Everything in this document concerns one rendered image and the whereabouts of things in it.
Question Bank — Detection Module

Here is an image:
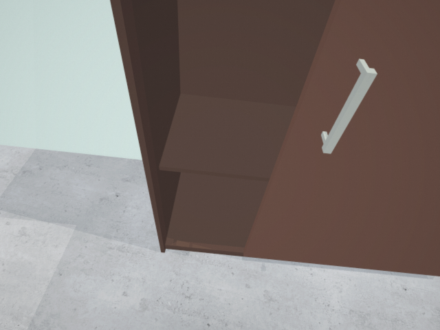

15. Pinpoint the wardrobe door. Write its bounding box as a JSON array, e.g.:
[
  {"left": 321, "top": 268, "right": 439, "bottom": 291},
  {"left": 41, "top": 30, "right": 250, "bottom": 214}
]
[{"left": 243, "top": 0, "right": 440, "bottom": 276}]

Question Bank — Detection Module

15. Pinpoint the handle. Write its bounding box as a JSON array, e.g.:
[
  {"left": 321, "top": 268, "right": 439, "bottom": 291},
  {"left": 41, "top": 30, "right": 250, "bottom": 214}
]
[{"left": 321, "top": 59, "right": 377, "bottom": 154}]

